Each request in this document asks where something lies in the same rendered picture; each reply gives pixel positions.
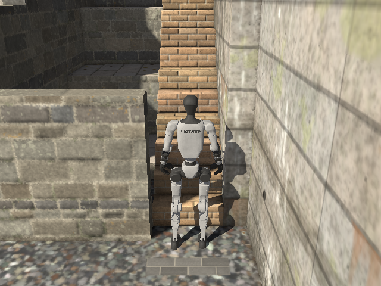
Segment stairs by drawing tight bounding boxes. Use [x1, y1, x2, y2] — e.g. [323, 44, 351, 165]
[152, 0, 224, 226]

